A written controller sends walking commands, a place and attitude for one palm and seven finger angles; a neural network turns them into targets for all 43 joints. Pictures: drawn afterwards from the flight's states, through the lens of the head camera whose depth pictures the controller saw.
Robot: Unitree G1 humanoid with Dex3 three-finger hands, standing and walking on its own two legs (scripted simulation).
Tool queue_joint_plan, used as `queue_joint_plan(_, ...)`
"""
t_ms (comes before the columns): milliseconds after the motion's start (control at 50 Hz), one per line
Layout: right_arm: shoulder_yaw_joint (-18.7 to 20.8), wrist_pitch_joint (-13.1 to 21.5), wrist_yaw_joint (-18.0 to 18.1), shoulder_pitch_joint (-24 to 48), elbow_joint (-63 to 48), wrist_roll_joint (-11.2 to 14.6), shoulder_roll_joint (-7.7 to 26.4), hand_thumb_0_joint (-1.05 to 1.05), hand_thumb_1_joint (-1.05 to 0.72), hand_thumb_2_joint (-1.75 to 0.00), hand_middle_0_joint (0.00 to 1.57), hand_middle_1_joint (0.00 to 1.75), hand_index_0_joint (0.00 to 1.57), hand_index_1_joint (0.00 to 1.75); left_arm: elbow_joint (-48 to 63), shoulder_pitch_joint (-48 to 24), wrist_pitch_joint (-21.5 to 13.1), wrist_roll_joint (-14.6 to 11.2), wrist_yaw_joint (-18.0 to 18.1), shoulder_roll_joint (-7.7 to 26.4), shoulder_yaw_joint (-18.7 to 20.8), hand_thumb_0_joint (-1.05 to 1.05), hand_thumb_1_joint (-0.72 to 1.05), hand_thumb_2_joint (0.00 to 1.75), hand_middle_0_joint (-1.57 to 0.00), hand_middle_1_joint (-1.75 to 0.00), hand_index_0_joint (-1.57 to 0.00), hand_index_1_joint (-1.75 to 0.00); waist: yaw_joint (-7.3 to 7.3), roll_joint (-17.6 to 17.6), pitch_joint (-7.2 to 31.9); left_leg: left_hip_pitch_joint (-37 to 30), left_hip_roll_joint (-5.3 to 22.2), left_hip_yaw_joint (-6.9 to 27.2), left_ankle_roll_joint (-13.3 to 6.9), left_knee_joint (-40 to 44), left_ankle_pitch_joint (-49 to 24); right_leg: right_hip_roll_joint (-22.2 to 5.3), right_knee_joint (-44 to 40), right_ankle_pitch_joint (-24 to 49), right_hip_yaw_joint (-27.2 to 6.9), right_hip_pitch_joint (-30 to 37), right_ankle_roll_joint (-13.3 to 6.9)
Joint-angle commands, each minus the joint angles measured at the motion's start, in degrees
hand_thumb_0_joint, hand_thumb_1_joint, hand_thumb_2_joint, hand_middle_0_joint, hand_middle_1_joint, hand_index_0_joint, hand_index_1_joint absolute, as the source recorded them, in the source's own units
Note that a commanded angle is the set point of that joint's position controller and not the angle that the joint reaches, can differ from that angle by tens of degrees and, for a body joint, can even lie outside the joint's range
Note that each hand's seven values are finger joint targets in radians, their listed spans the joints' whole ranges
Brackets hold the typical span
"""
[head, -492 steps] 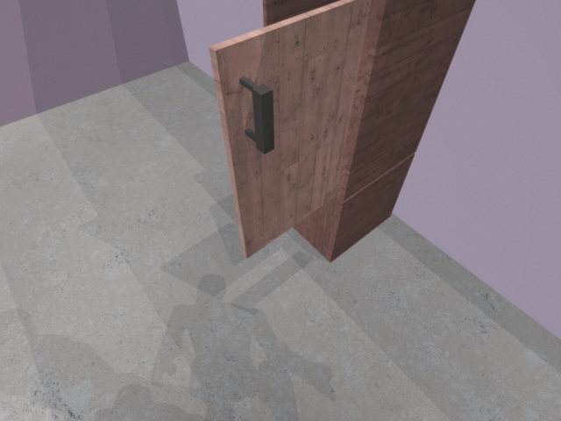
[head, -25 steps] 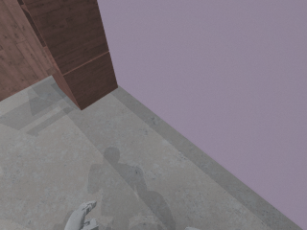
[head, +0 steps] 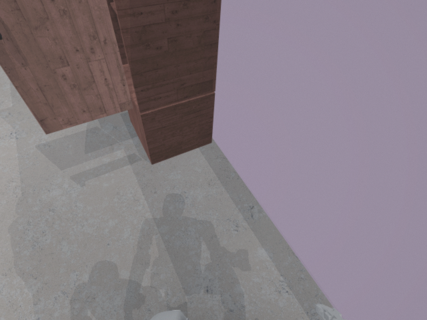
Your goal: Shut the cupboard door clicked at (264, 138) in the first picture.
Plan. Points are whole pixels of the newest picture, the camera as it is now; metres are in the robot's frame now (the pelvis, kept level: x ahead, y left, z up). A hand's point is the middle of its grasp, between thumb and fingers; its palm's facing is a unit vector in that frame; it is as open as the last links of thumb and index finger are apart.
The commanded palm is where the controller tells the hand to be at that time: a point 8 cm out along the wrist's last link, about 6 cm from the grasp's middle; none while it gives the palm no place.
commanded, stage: walk to a spot facing it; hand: left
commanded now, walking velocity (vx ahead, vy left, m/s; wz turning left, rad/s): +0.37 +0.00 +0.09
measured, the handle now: out of the picture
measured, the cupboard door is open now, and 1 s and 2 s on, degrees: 91 91 91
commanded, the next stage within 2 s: turn to face it in 0.18 s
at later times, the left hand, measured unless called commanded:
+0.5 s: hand (169, 231) +0.33 +0.13 -0.14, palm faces +0.07 -0.98 -0.20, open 7.3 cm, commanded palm none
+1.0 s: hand (121, 250) +0.27 +0.24 -0.16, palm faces +0.38 -0.89 -0.24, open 7.3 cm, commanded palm none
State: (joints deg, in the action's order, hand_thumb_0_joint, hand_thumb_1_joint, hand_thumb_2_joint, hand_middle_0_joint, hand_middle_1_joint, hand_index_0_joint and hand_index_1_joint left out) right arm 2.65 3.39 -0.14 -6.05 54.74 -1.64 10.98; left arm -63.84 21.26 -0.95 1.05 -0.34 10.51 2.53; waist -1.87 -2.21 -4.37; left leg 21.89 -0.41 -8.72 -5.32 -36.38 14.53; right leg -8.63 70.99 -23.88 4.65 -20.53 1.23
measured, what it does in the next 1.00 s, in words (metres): walks ahead, turning left: right foot, then left foot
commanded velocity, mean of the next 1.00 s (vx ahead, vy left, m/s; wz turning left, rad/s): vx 0.07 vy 0.00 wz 0.41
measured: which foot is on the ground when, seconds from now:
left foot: down 0.00-0.38, up 0.40-0.74, down 0.76-1.00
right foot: up 0.00-0.34, down 0.36-0.76, up 0.78-1.00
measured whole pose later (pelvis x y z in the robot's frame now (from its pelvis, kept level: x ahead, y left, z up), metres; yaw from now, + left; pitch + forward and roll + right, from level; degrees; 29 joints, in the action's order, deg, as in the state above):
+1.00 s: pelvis +0.29 +0.02 +0.02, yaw +20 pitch +2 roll -1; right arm 2.3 -0.3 0.5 -6.3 51.4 -1.4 12.4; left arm -54.3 10.7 2.5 1.0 0.8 14.9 4.1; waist -1.1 -1.9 -3.7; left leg 18.6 -0.8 -4.9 -4.5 -28.3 12.1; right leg -5.8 63.4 -22.5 1.9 -29.2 5.0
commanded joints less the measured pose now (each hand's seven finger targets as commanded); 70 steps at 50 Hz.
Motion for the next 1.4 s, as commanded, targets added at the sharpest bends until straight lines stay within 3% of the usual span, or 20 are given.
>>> queue_joint_plan(0,1.03,1.02,0.89,-9.67,1.36,0.49,6.34,0.00,-0.90,-0.90,0.20,0.30,0.20,0.30,5.26,-0.28,-1.28,1.06,-0.72,1.38,0.55,0.00,0.90,0.90,-0.20,-0.30,-0.20,-0.30,1.92,9.02,2.41,-7.75,15.14,15.93,-4.07,24.94,-2.14,-1.74,-3.00,7.08,-2.95,-11.36,0.59)
queue_joint_plan(240,0.75,1.02,1.06,-19.00,6.57,0.20,5.31,0.00,-0.90,-0.90,0.20,0.30,0.20,0.30,10.73,-15.83,-1.16,0.32,-1.14,2.23,0.34,0.00,0.90,0.90,-0.20,-0.30,-0.20,-0.30,4.10,6.67,-1.61,-16.21,14.27,10.26,-4.36,23.24,-20.42,2.06,-32.18,16.34,0.19,-8.48,0.01)
queue_joint_plan(300,0.44,0.36,1.46,-19.07,7.53,0.24,5.29,0.00,-0.90,-0.90,0.20,0.30,0.20,0.30,9.47,-10.65,-1.90,0.39,-0.75,3.43,0.47,0.00,0.90,0.90,-0.20,-0.30,-0.20,-0.30,1.31,4.55,1.65,-14.26,11.69,10.04,-1.93,12.75,-28.02,5.25,-40.74,17.79,2.15,6.13,-1.03)
queue_joint_plan(320,0.43,0.40,1.40,-17.78,7.11,0.76,5.23,0.00,-0.90,-0.90,0.20,0.30,0.20,0.30,7.69,-3.74,-2.52,0.40,-0.39,6.36,1.38,0.00,0.90,0.90,-0.20,-0.30,-0.20,-0.30,-1.96,1.44,5.37,-8.11,8.92,8.85,0.29,3.76,-25.75,2.95,-41.72,26.59,-0.75,18.98,-1.78)
queue_joint_plan(360,0.75,-0.07,1.11,-19.54,5.12,1.77,3.21,0.00,-0.90,-0.90,0.20,0.30,0.20,0.30,4.78,8.05,-2.88,0.07,0.63,14.80,3.22,0.00,0.90,0.90,-0.20,-0.30,-0.20,-0.30,-4.27,-13.00,16.06,7.74,-1.54,3.83,5.42,-28.34,22.31,-22.07,-46.65,53.08,-21.84,35.70,-12.67)
queue_joint_plan(420,0.84,-2.11,0.66,-11.67,3.85,1.27,2.65,0.00,-0.90,-0.90,0.20,0.30,0.20,0.30,8.54,-3.09,-2.57,-0.49,1.75,9.00,2.05,0.00,0.90,0.90,-0.20,-0.30,-0.20,-0.30,-0.97,-5.81,10.31,11.57,5.05,9.68,6.71,-38.31,13.23,-17.13,-49.78,44.54,-10.95,20.98,-10.58)
queue_joint_plan(500,0.84,-4.90,-0.58,-12.62,3.90,0.75,0.11,0.00,-0.90,-0.90,0.20,0.30,0.20,0.30,10.59,-9.60,-2.46,0.04,2.01,6.75,1.50,0.00,0.90,0.90,-0.20,-0.30,-0.20,-0.30,3.13,-6.47,6.51,6.28,5.81,6.18,8.39,-28.34,7.69,-13.37,-53.90,34.25,1.74,8.17,-7.05)
queue_joint_plan(640,1.12,-4.96,-1.79,-4.75,-1.67,0.57,1.10,0.00,-0.90,-0.90,0.20,0.30,0.20,0.30,10.89,-9.30,-1.03,0.76,1.80,9.58,3.16,0.00,0.90,0.90,-0.20,-0.30,-0.20,-0.30,1.52,-7.16,5.13,2.34,4.30,1.58,8.12,-8.05,6.46,-14.59,-49.37,26.50,5.48,10.03,-6.17)
queue_joint_plan(700,1.82,-4.72,-1.85,-6.10,-2.95,0.17,5.08,0.00,-0.90,-0.90,0.20,0.30,0.20,0.30,11.93,-9.77,0.00,0.24,1.23,11.12,3.52,0.00,0.90,0.90,-0.20,-0.30,-0.20,-0.30,3.85,-2.37,5.74,-8.41,2.35,0.05,7.23,4.02,-1.32,-12.79,-40.05,21.42,8.62,5.57,-2.55)
queue_joint_plan(720,2.93,-4.11,-1.60,-9.69,-3.04,-0.11,10.09,0.00,-0.90,-0.90,0.20,0.30,0.20,0.30,13.17,-9.51,0.39,-0.10,0.96,9.49,3.39,0.00,0.90,0.90,-0.20,-0.30,-0.20,-0.30,6.18,8.93,8.98,-15.76,8.94,10.55,3.79,10.41,-11.04,-8.36,-28.11,14.34,10.24,-0.70,0.62)
queue_joint_plan(740,4.39,-3.90,-1.01,-13.35,-3.41,-0.43,16.56,0.00,-0.90,-0.90,0.20,0.30,0.20,0.30,16.00,-11.40,0.68,-0.56,0.63,5.67,2.09,0.00,0.90,0.90,-0.20,-0.30,-0.20,-0.30,8.11,24.27,9.97,-20.24,23.74,31.12,-4.77,15.78,-29.68,0.23,-12.19,-15.59,8.20,-13.45,4.44)
queue_joint_plan(760,4.23,-4.03,-0.19,-14.28,-2.91,-0.02,17.83,0.00,-0.90,-0.90,0.20,0.30,0.20,0.30,16.94,-13.93,1.41,0.12,1.23,6.97,1.66,0.00,0.90,0.90,-0.20,-0.30,-0.20,-0.30,8.44,17.40,12.58,-19.21,25.86,32.72,-7.46,16.77,-25.02,1.15,-5.03,-16.23,-0.20,-13.88,3.17)
queue_joint_plan(820,3.22,-3.62,1.03,-5.55,-5.64,0.16,13.52,0.00,-0.90,-0.90,0.20,0.30,0.20,0.30,14.41,-12.63,1.82,0.20,1.04,7.04,2.21,0.00,0.90,0.90,-0.20,-0.30,-0.20,-0.30,4.20,12.07,8.95,-13.45,19.03,23.97,-4.69,17.48,-18.46,0.60,0.08,-2.16,-5.24,-15.92,3.21)
queue_joint_plan(900,2.26,-2.71,1.14,-4.25,-5.66,0.45,11.72,0.00,-0.90,-0.90,0.20,0.30,0.20,0.30,12.57,-8.26,2.32,0.09,0.92,6.62,1.94,0.00,0.90,0.90,-0.20,-0.30,-0.20,-0.30,2.08,7.65,10.23,-14.85,15.74,16.65,-3.55,16.35,-28.85,1.62,-5.28,2.32,-4.46,-11.25,3.96)
queue_joint_plan(1080,2.87,-4.03,0.77,-5.86,-3.85,0.12,11.64,0.00,-0.90,-0.90,0.20,0.30,0.20,0.30,14.34,-11.59,2.34,-0.21,1.28,5.81,1.21,0.00,0.90,0.90,-0.20,-0.30,-0.20,-0.30,3.78,9.16,8.72,-14.55,14.91,20.52,-4.51,15.61,-23.95,4.66,-22.15,-1.17,-2.97,-4.92,3.41)
queue_joint_plan(1180,2.98,-4.53,0.65,-3.42,-3.33,0.74,10.33,0.00,-0.90,-0.90,0.20,0.30,0.20,0.30,12.55,-5.74,1.15,-0.54,1.80,5.95,1.40,0.00,0.90,0.90,-0.20,-0.30,-0.20,-0.30,0.86,8.67,9.33,-6.87,11.20,21.18,-1.28,10.91,-19.94,6.35,-43.90,10.50,-1.47,11.23,1.99)
queue_joint_plan(1200,2.69,-4.43,0.32,-3.45,-3.37,1.21,8.54,0.00,-0.90,-0.90,0.20,0.30,0.20,0.30,12.08,-4.38,0.60,-0.27,2.13,8.25,1.80,0.00,0.90,0.90,-0.20,-0.30,-0.20,-0.30,0.17,3.31,9.66,-1.07,7.92,18.95,1.59,7.27,-12.49,1.92,-49.64,14.35,-6.03,18.15,0.61)
queue_joint_plan(1240,2.33,-4.85,-0.46,-3.09,-4.87,1.29,5.41,0.00,-0.90,-0.90,0.20,0.30,0.20,0.30,12.61,-4.12,0.13,0.68,2.39,14.41,2.64,0.00,0.90,0.90,-0.20,-0.30,-0.20,-0.30,-0.26,-11.40,6.46,6.28,-2.44,8.68,7.01,-12.52,18.13,-18.50,-54.91,24.10,-20.68,14.76,-9.86)
queue_joint_plan(1300,2.62,-6.12,-0.30,-2.93,-1.70,0.87,5.72,0.00,-0.90,-0.90,0.20,0.30,0.20,0.30,12.37,-7.98,-0.47,0.05,2.65,9.70,1.79,0.00,0.90,0.90,-0.20,-0.30,-0.20,-0.30,1.70,-9.65,3.83,10.64,0.80,10.05,8.16,-28.88,13.69,-11.44,-50.72,40.69,-11.51,15.76,-9.86)
queue_joint_plan(1380,1.82,-5.95,-0.42,-1.23,-0.60,1.17,3.49,0.00,-0.90,-0.90,0.20,0.30,0.20,0.30,11.27,-5.71,-0.59,0.33,2.64,9.21,1.81,0.00,0.90,0.90,-0.20,-0.30,-0.20,-0.30,0.52,-7.45,4.80,7.21,1.15,7.11,8.93,-19.77,12.71,-9.63,-48.76,46.16,-4.99,18.38,-8.45)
